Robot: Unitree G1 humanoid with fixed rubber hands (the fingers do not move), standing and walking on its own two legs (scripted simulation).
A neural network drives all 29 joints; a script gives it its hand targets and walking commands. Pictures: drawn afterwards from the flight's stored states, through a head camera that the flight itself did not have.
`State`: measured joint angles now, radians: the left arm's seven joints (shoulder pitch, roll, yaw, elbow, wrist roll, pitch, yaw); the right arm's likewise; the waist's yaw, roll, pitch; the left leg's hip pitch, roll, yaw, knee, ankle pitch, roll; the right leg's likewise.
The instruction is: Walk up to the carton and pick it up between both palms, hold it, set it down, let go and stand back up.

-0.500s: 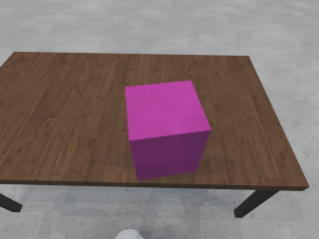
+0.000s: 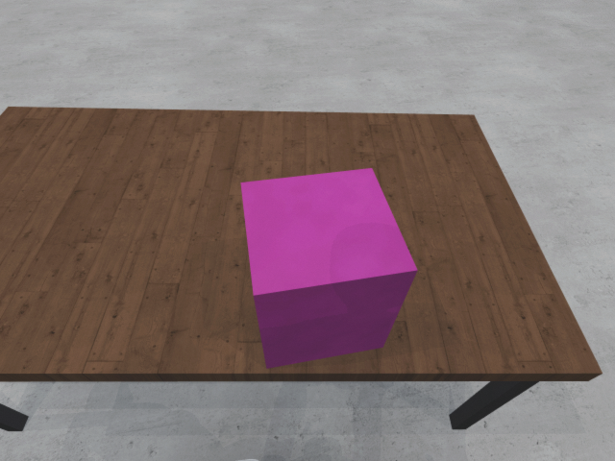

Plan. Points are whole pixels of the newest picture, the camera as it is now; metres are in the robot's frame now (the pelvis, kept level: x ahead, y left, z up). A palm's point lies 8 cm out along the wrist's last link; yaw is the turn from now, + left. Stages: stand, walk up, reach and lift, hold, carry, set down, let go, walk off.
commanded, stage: walk up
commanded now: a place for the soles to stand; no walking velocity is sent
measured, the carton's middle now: (317, 271) +0.41 +0.00 -0.05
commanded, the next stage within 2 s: reach and lift in 1.02 s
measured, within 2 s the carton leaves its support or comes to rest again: neither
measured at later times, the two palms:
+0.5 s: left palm out of the picture +0.08 +0.32 -0.10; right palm out of the picture +0.08 -0.33 -0.09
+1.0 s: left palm out of the picture +0.08 +0.32 -0.10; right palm out of the picture +0.08 -0.33 -0.09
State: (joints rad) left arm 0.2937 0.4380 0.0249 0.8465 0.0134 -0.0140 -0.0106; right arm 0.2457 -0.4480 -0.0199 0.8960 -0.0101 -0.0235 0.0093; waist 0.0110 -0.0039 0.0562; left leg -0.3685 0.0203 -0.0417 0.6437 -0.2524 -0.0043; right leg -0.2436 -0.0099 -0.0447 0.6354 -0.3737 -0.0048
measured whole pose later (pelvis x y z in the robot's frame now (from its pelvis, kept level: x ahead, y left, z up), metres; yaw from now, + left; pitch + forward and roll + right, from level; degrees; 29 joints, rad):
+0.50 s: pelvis +0.00 +0.00 +0.00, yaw +0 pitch -1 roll -1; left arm 0.24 0.44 0.02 0.85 0.01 -0.01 -0.01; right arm 0.23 -0.45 -0.02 0.90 -0.01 -0.04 0.00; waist 0.01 0.00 0.05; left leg -0.37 0.02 -0.04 0.65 -0.27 -0.02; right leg -0.24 -0.01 -0.04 0.64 -0.38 0.00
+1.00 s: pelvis +0.00 +0.00 +0.00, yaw +0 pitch -1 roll -1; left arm 0.24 0.44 0.02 0.85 0.01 0.00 -0.02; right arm 0.23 -0.45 -0.02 0.90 -0.01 -0.04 -0.02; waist 0.01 0.00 0.05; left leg -0.37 0.02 -0.04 0.65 -0.27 -0.02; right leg -0.24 -0.01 -0.04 0.64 -0.38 -0.01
